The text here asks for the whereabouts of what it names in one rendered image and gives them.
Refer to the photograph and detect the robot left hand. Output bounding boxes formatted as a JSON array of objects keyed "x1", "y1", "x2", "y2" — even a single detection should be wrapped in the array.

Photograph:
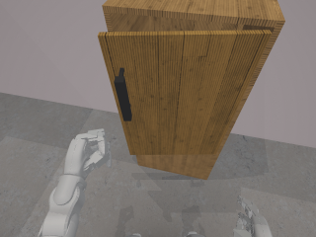
[{"x1": 64, "y1": 128, "x2": 112, "y2": 180}]

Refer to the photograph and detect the handle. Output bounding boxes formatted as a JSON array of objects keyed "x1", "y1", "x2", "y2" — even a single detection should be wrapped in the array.
[{"x1": 114, "y1": 67, "x2": 132, "y2": 121}]

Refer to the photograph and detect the cupboard door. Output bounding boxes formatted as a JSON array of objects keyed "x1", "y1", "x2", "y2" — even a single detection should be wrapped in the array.
[{"x1": 98, "y1": 30, "x2": 272, "y2": 155}]

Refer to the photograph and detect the robot right hand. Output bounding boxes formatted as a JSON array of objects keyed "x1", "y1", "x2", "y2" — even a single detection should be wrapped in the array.
[{"x1": 233, "y1": 196, "x2": 273, "y2": 237}]

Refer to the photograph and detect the robot left forearm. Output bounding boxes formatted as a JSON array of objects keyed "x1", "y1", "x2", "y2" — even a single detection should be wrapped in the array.
[{"x1": 38, "y1": 174, "x2": 87, "y2": 237}]

